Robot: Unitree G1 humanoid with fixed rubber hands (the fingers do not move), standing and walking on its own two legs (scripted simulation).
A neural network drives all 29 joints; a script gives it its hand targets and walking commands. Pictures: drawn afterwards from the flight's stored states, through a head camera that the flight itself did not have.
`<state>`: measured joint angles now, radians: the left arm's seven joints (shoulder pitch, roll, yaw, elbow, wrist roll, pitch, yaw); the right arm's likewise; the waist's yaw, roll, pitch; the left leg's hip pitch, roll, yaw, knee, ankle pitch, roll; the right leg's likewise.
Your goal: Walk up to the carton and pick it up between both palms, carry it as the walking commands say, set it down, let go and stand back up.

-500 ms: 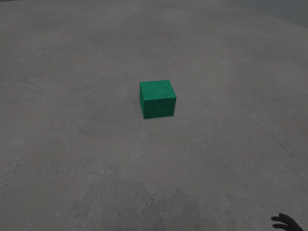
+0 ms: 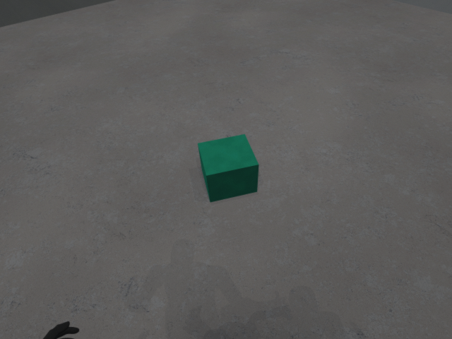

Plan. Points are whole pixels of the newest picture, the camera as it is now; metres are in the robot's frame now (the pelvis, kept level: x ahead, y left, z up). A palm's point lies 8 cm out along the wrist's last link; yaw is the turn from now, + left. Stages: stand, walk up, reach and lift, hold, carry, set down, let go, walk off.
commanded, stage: walk up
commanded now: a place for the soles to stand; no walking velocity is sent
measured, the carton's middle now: (227, 167) +1.13 +0.05 -0.65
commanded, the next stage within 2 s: none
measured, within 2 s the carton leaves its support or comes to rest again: neither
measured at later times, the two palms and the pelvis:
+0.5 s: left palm (75, 260) +0.32 +0.36 -0.08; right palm (413, 290) +0.24 -0.32 -0.06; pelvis +0.20 +0.04 +0.00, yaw -1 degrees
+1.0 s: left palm (83, 221) +0.43 +0.39 -0.10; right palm (355, 185) +0.50 -0.29 -0.06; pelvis +0.38 +0.05 -0.01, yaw +0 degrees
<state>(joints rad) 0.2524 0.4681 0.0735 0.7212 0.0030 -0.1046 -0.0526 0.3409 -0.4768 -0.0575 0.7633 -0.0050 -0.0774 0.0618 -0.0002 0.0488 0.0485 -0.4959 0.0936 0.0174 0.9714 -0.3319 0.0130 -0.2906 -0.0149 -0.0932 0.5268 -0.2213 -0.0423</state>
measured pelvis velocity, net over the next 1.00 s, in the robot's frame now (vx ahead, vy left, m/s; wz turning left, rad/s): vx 0.38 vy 0.05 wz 0.00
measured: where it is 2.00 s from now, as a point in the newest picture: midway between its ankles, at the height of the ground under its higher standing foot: (231, 260)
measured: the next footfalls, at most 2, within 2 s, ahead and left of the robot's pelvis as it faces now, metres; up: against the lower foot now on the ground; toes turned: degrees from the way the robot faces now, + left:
left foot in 0.18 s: +0.23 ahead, +0.16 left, +0.00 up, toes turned +6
right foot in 0.56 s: +0.37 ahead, -0.10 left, +0.00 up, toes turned -6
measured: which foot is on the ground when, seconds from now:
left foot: up 0.00-0.16, down 0.18-0.58, up 0.60-0.90, down 0.92-1.00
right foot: down 0.00-0.20, up 0.22-0.54, down 0.56-0.92, up 0.94-1.00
